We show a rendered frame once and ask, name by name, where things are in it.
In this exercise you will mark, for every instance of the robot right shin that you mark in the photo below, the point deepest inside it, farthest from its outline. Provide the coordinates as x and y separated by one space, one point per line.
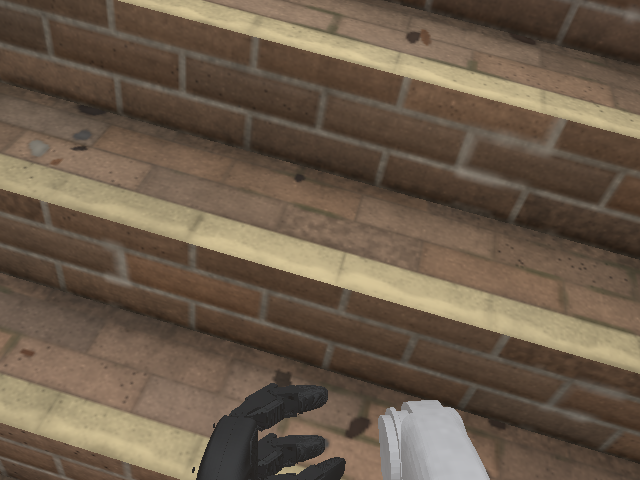
455 412

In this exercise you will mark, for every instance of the robot right thigh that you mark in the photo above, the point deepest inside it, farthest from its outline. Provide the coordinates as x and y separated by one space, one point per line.
424 441

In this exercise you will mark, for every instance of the left robot hand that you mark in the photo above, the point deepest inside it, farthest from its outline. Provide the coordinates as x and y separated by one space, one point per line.
234 452

